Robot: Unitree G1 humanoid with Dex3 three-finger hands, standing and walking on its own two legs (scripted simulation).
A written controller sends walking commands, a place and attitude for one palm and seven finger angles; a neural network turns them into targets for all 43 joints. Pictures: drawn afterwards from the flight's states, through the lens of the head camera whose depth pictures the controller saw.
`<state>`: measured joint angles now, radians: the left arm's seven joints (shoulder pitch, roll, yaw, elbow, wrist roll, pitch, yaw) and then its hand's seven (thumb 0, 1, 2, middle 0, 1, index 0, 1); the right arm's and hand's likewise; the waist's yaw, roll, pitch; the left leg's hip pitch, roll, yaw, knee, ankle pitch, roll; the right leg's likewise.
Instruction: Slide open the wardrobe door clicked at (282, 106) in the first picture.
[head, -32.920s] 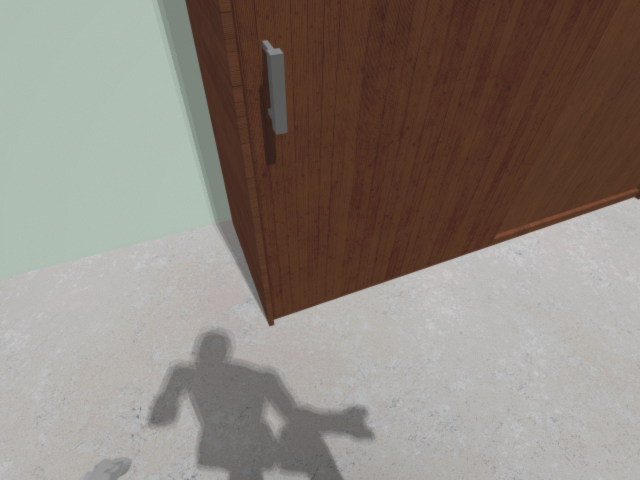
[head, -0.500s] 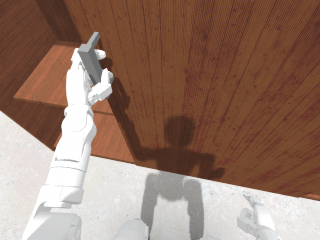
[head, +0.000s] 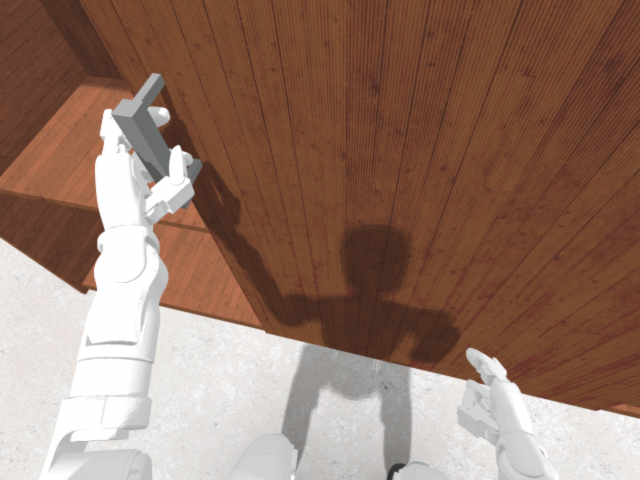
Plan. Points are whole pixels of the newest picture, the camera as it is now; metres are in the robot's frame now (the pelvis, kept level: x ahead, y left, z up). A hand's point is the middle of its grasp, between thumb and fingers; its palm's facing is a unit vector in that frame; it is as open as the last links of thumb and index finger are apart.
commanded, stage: step sideways, sliding the door along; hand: left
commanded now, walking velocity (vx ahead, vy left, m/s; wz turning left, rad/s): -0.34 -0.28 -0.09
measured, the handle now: (167, 146) +0.42 +0.26 +0.14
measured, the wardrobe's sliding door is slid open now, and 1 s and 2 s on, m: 0.68 0.68 0.68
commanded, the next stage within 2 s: stop walking and hold the door there in 0.14 s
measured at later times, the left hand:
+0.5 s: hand (175, 181) +0.38 +0.23 +0.13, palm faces +0.50 -0.80 -0.33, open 6.7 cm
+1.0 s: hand (176, 181) +0.38 +0.23 +0.14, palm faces +0.45 -0.86 -0.26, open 6.5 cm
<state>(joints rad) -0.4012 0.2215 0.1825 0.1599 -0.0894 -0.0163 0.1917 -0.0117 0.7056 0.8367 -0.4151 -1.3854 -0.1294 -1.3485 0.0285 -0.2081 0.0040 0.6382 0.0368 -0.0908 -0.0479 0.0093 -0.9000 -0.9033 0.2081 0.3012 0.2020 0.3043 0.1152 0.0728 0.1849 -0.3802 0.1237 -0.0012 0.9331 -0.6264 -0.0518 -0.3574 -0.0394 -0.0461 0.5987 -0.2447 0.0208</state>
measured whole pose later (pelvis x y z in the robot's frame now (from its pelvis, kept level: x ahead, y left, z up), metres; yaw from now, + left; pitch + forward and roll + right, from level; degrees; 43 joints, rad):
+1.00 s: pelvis -0.03 -0.06 +0.01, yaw -10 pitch -1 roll -1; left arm -0.35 0.54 0.42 0.67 -0.04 -0.07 0.15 -0.07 0.66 0.78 -0.32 -1.32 -0.24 -1.35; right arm 0.33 -0.23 0.04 0.74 0.03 -0.05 -0.08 0.01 -0.90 -0.90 0.21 0.30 0.20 0.30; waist -0.02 0.00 -0.01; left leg -0.28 0.07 0.16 0.50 -0.20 0.02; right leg -0.19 -0.01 -0.04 0.46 -0.24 0.00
